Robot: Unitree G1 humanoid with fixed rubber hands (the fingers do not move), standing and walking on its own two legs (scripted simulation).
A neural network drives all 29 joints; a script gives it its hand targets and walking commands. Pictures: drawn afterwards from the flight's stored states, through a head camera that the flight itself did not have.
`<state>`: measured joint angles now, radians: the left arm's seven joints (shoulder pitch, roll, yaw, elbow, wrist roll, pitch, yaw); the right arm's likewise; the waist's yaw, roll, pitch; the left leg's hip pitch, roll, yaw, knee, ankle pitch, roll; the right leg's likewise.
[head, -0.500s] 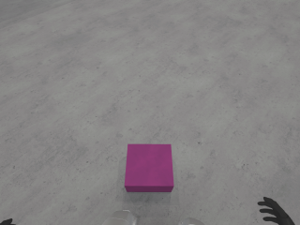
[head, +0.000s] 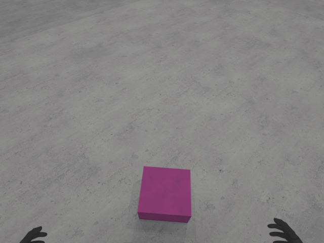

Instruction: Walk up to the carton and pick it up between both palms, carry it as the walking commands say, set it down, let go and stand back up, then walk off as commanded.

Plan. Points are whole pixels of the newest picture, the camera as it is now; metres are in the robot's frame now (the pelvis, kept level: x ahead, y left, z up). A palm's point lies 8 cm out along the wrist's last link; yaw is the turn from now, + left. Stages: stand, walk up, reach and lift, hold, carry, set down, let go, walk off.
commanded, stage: walk up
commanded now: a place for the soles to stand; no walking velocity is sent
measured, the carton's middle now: (165, 193) +0.45 -0.02 -0.68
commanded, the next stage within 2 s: reach and lift in 0.72 s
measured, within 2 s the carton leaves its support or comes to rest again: neither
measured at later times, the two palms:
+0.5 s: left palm out of the picture +0.11 +0.33 -0.08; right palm out of the picture +0.13 -0.32 -0.08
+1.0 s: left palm (42, 219) +0.18 +0.31 -0.07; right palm (284, 229) +0.17 -0.31 -0.09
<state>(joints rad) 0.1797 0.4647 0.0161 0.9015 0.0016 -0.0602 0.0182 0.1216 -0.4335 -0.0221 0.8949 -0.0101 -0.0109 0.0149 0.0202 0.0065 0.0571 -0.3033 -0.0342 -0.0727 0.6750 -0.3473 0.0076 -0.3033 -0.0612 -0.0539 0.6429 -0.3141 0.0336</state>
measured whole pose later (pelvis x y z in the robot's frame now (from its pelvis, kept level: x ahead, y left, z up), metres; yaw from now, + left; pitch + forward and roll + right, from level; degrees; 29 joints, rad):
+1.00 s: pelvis +0.00 -0.02 +0.00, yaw -3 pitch +2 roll +0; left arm 0.04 0.39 0.23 0.59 0.08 0.18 -0.11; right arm 0.05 -0.31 -0.16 0.55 -0.08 0.22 0.04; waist 0.04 0.01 0.20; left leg -0.35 0.02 -0.03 0.66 -0.34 -0.02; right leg -0.38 -0.01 -0.01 0.65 -0.31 0.01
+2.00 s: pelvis -0.06 -0.01 -0.10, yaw -3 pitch +37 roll +0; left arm -1.06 0.42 0.29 0.92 -0.06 0.20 -0.09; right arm -1.04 -0.34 -0.29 0.85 0.03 0.23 0.00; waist 0.00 0.00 0.06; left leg -1.41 -0.01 -0.02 1.12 -0.36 -0.02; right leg -1.43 -0.01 0.03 1.09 -0.31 0.03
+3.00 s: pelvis -0.09 -0.01 -0.29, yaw -3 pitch +48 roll +0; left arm -1.33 0.46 0.24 0.98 -0.12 0.17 -0.03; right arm -1.31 -0.41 -0.26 0.93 0.11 0.19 -0.04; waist 0.00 -0.01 0.09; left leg -2.13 -0.02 -0.03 1.85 -0.55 -0.03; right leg -2.17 0.03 0.06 1.82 -0.49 0.05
